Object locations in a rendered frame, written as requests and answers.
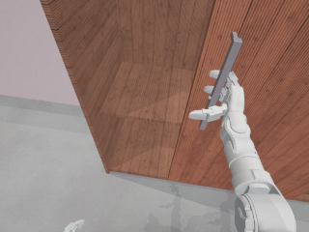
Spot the robot left hand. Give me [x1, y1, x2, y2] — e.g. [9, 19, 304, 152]
[64, 219, 85, 232]

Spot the right robot upper arm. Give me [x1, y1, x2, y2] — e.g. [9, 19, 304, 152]
[235, 193, 295, 232]

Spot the handle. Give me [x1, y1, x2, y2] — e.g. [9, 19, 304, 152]
[199, 32, 242, 131]

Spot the robot right hand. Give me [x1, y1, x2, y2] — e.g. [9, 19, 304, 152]
[188, 70, 245, 122]

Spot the robot right forearm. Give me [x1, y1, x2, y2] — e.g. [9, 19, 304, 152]
[219, 111, 296, 232]

